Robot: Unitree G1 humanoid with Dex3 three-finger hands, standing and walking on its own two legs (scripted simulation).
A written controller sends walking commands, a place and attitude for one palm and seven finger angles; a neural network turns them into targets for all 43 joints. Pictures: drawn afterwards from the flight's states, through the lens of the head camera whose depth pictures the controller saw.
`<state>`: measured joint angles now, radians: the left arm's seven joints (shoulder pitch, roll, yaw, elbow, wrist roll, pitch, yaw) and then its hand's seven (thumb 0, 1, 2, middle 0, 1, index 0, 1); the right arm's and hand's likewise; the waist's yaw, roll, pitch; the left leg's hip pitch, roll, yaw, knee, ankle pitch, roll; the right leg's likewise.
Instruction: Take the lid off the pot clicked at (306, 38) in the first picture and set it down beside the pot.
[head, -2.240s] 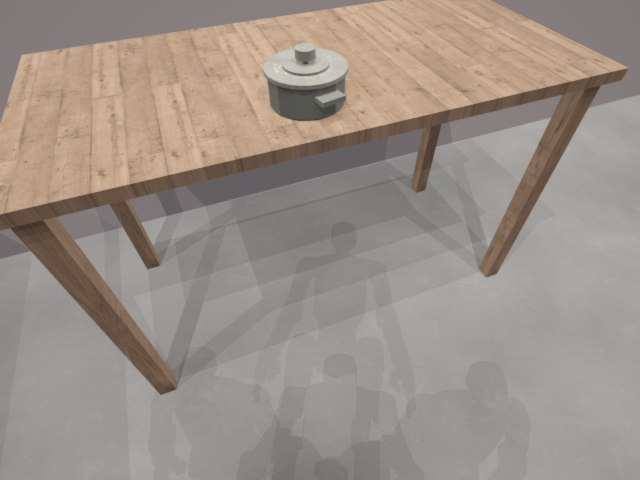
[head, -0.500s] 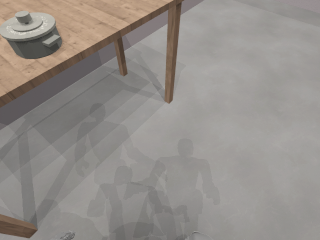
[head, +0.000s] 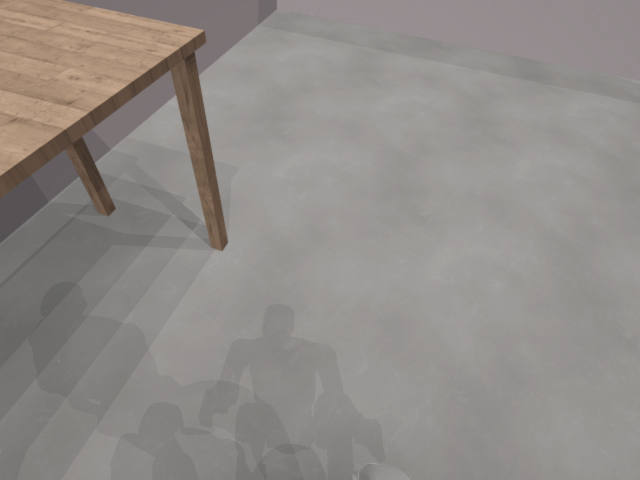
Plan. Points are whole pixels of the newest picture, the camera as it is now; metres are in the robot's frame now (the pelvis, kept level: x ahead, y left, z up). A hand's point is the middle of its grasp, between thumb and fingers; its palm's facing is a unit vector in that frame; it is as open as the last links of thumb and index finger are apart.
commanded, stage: walk to a spot facing it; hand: left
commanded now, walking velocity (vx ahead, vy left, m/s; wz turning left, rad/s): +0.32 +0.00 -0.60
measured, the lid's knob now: out of the picture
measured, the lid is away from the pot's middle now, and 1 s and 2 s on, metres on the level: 0.00 0.00 0.00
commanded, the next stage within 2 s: turn to face it in 0.62 s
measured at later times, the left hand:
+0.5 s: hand (280, 390) +0.29 +0.07 -0.17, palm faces -0.22 -0.95 -0.21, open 7.2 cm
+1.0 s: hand (296, 332) +0.39 +0.05 -0.17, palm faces -0.11 -0.98 -0.19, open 7.3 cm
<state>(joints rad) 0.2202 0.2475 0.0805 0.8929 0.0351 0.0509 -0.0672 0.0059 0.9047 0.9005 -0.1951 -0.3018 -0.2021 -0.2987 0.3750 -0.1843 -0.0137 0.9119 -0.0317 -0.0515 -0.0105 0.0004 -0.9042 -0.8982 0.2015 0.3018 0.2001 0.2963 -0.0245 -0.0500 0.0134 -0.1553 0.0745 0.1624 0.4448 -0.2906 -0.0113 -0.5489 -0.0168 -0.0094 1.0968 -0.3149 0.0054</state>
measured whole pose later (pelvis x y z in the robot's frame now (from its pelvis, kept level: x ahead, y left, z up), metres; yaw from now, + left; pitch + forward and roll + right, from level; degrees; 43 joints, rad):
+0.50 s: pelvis +0.16 -0.10 -0.01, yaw -13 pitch -1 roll +0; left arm 0.20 0.20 0.06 0.96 0.02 -0.03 -0.01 -0.01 0.93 0.90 -0.20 -0.30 -0.21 -0.30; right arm 0.27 -0.19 -0.06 0.98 -0.04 -0.02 0.01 0.00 -0.91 -0.90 0.20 0.30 0.20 0.30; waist -0.04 0.00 0.05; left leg -0.54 0.16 0.09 1.04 -0.29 -0.05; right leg -0.28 0.03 -0.10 0.49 -0.20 -0.08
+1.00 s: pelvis +0.32 -0.12 +0.00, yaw -9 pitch +0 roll +0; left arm 0.24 0.18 0.06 1.00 0.02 0.01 0.01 0.01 0.93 0.90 -0.19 -0.30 -0.20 -0.30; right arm 0.32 -0.15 -0.04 1.05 -0.02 -0.02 -0.01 -0.01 -0.93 -0.90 0.20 0.30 0.20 0.30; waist -0.01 -0.03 0.03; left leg -0.24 0.00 0.05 0.44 -0.20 0.02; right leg -0.45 -0.08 -0.04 0.83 -0.33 0.05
